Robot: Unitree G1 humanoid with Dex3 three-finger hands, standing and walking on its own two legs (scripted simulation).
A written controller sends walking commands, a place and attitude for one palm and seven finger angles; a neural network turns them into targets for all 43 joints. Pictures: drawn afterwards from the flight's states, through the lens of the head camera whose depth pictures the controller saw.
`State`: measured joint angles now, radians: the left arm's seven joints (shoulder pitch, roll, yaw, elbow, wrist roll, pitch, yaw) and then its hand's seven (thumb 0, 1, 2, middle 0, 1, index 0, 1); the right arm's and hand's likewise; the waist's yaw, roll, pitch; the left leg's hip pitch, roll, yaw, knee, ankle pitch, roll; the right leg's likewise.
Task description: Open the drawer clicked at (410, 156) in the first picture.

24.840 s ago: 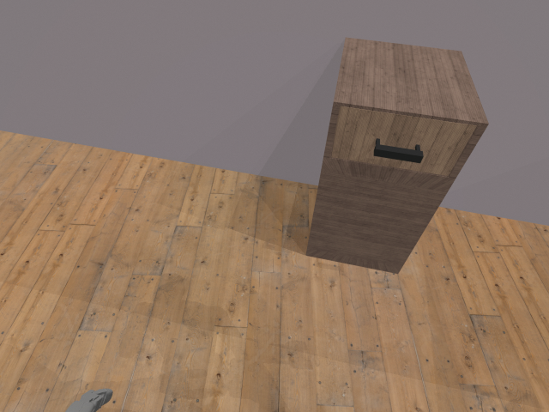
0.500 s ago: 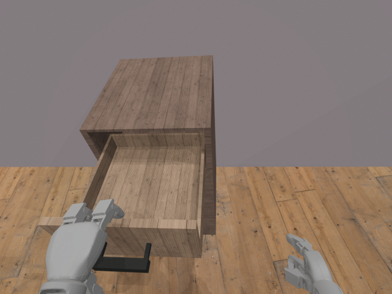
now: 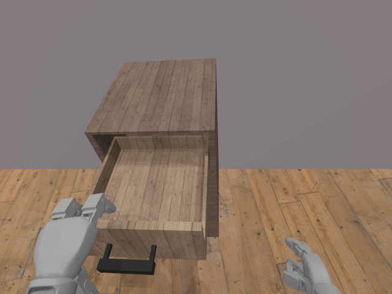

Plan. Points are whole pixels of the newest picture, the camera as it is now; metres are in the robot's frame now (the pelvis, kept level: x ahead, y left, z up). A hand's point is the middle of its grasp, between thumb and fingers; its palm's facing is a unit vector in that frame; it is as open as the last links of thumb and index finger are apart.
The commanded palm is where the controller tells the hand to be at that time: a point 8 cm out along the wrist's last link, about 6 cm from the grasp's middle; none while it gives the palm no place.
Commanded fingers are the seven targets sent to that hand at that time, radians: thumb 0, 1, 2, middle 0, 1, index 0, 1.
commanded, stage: draw the hand back to the body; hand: left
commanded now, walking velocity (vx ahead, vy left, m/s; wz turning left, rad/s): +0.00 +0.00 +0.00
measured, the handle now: (128, 257) +0.21 +0.21 -0.09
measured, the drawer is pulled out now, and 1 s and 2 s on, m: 0.30 0.30 0.30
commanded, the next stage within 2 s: step back with the hand held close in 1.36 s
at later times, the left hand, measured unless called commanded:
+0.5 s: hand (80, 239) +0.17 +0.22 +0.11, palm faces +0.27 -0.81 -0.52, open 13.7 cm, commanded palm +0.13 +0.26 +0.16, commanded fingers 0.00 -0.22 0.42 -0.28 -1.02 -0.28 -1.02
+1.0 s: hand (48, 223) +0.17 +0.24 +0.17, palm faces +0.42 -0.81 -0.41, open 10.0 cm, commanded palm +0.12 +0.28 +0.19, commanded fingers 0.00 0.65 0.80 -0.22 -0.46 -0.22 -0.46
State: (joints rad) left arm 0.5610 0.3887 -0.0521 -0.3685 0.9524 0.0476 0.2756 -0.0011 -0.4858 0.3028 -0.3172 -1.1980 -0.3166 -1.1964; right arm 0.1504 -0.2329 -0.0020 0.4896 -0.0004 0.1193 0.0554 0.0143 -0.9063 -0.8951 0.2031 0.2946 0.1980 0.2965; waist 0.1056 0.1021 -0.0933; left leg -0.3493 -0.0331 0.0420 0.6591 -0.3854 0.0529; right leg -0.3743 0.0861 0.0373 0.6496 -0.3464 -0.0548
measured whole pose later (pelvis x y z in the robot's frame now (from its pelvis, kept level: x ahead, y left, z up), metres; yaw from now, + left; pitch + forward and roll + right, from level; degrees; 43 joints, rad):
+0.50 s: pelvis +0.01 +0.01 +0.01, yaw +3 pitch -1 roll -1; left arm 0.61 0.29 0.07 -0.46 0.14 -0.01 0.14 -0.01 -0.44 0.32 -0.31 -1.17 -0.31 -1.17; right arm 0.19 -0.20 0.03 0.48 0.03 -0.01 -0.03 0.01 -0.91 -0.89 0.20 0.29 0.20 0.30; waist 0.06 0.08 -0.01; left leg -0.19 -0.07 0.00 0.54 -0.34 0.07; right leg -0.19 0.05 0.01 0.53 -0.32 -0.03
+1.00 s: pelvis +0.01 +0.00 +0.02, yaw +4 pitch -2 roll -1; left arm 0.59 0.34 0.26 -0.50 -0.07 -0.09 0.11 0.00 0.32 0.65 -0.25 -0.67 -0.25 -0.67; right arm 0.19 -0.22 0.01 0.61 0.02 -0.09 -0.07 0.02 -0.90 -0.89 0.20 0.29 0.20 0.30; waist 0.05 0.07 0.00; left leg -0.11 -0.05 -0.04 0.42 -0.27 0.04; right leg -0.10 0.06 -0.02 0.38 -0.25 -0.05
